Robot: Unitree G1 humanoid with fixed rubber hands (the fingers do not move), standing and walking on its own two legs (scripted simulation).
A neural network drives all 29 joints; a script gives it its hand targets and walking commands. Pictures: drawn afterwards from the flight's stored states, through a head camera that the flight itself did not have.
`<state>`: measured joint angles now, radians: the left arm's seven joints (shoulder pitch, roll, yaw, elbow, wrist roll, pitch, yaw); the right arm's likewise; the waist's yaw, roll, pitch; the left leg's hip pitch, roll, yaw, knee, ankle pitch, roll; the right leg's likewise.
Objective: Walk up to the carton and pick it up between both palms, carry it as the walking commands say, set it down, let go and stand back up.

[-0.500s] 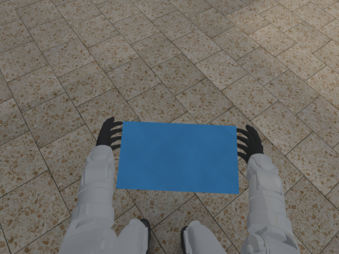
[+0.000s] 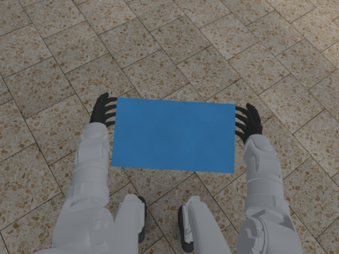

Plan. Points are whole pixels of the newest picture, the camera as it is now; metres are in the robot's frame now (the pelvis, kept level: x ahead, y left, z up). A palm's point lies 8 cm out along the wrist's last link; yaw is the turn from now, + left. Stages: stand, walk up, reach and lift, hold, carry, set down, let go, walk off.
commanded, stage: set down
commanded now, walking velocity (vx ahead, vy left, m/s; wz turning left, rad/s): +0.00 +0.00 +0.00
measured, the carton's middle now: (173, 137) +0.40 -0.03 -0.15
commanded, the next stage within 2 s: none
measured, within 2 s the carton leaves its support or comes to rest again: neither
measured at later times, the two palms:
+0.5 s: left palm (110, 126) +0.43 +0.15 -0.15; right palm (239, 136) +0.39 -0.22 -0.14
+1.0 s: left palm (119, 131) +0.45 +0.14 -0.25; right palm (228, 141) +0.40 -0.23 -0.24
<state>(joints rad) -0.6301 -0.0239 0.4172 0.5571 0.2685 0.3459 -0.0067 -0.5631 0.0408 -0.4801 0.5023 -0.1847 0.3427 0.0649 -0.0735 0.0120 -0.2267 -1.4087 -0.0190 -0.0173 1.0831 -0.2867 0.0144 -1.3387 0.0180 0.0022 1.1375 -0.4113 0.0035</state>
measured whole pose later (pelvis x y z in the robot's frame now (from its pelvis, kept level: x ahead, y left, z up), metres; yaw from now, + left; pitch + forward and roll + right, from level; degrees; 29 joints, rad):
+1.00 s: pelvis -0.04 +0.00 -0.16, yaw -1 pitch +49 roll -2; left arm -0.95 0.10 0.37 0.73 0.17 0.31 0.08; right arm -0.85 -0.07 -0.44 0.65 -0.07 0.31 -0.06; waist -0.07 0.03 -0.26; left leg -2.12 -0.02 -0.03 1.65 -0.38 0.00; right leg -2.04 0.03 -0.02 1.72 -0.54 0.00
